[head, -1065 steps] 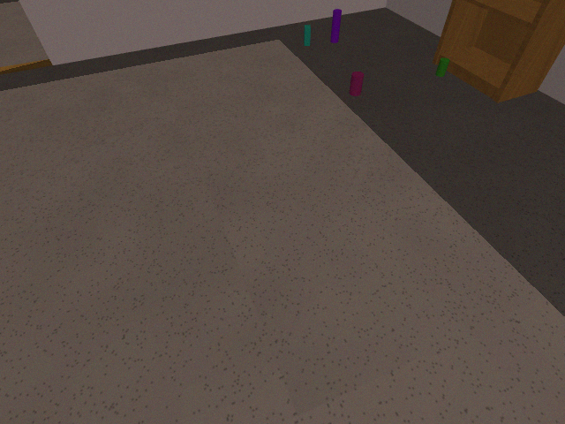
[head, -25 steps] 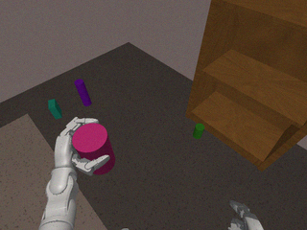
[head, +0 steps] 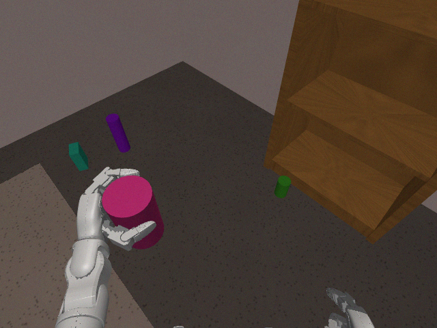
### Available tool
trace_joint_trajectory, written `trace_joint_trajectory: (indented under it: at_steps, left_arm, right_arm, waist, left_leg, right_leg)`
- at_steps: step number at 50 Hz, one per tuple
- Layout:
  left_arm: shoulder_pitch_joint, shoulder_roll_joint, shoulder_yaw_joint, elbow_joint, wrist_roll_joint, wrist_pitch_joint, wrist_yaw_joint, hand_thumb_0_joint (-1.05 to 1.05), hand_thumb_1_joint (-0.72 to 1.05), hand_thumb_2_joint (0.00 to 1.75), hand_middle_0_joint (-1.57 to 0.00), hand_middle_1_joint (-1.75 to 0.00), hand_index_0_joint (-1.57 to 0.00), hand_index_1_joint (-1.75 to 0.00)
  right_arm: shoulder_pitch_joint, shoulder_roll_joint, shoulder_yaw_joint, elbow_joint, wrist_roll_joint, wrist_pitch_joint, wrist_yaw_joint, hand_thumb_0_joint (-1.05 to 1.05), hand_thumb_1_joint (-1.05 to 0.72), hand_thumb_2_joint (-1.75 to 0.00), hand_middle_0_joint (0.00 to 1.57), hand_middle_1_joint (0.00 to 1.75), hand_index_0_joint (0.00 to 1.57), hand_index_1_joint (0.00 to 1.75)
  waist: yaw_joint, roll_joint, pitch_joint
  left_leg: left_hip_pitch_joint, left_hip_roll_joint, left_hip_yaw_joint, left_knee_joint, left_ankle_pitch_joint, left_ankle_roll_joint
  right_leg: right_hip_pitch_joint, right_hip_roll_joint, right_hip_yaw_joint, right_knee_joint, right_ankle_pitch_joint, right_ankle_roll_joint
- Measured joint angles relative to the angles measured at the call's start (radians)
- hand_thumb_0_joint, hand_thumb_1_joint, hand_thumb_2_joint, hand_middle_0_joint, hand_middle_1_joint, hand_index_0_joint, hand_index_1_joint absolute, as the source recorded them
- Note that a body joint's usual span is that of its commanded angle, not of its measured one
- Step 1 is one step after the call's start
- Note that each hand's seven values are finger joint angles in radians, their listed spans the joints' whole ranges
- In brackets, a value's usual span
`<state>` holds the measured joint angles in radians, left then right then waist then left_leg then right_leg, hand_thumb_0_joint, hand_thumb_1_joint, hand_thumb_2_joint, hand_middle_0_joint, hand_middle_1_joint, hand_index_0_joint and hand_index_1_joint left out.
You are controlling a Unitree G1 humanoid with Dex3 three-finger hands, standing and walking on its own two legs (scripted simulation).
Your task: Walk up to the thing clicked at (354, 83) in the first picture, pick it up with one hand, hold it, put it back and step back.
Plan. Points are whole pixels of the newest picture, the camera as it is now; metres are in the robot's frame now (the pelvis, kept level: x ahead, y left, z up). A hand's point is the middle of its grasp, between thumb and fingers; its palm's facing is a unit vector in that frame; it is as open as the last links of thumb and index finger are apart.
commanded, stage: hold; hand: left
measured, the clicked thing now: (136, 214) +0.33 +0.16 +0.02
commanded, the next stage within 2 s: crouch in 0.22 s
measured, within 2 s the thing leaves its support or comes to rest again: neither
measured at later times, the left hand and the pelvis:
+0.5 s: hand (129, 211) +0.33 +0.17 +0.04, palm faces +0.09 -1.00 +0.02, open 11.3 cm; pelvis +0.00 +0.00 +0.00, yaw +0 degrees
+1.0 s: hand (146, 244) +0.35 +0.19 -0.17, palm faces +0.09 -1.00 +0.01, open 11.3 cm; pelvis -0.04 +0.00 -0.16, yaw -1 degrees
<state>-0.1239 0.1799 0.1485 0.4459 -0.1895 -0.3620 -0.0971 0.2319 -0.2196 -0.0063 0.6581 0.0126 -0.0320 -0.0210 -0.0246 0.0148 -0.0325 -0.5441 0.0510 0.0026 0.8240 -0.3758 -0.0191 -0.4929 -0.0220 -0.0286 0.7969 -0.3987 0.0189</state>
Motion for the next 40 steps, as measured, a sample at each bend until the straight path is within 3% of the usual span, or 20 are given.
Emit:
trace_joint_trajectory:
  at_steps: [25,33,40]
  left_arm:
    - [-0.011,-0.008,0.004,0.031,0.004,-0.011,0.01,0.0,-0.53,1.07,-0.64,-0.97,-0.66,-0.95]
    - [-0.06,-0.012,0.033,0.145,0.021,-0.113,0.022,0.0,-0.53,1.08,-0.64,-0.97,-0.66,-0.95]
    - [-0.137,0.018,0.081,0.29,0.02,-0.253,-0.021,0.0,-0.53,1.08,-0.64,-0.97,-0.66,-0.95]
  right_arm:
    - [-0.008,-0.002,-0.003,-0.002,-0.004,-0.008,0.004,0.01,-0.9,-0.9,0.2,0.3,0.2,0.3]
    - [-0.022,-0.002,-0.014,0.0,-0.022,-0.02,0.028,0.01,-0.89,-0.9,0.2,0.3,0.2,0.3]
    - [-0.023,-0.018,-0.019,-0.003,-0.041,-0.029,0.049,0.01,-0.89,-0.9,0.21,0.3,0.2,0.3]
  waist:
    - [-0.001,-0.003,-0.005]
    - [-0.012,-0.019,-0.014]
    - [-0.031,-0.029,-0.074]
  left_leg:
    - [-0.03,-0.001,-0.003,0.021,-0.004,0.003]
    - [-0.183,-0.001,-0.009,0.135,-0.036,0.003]
    - [-0.458,0.003,-0.022,0.359,-0.109,0.002]
  right_leg:
    - [-0.027,-0.001,-0.001,0.017,-0.002,0.002]
    - [-0.181,-0.002,-0.001,0.137,-0.039,0.001]
    - [-0.453,0.0,-0.003,0.362,-0.116,0.0]
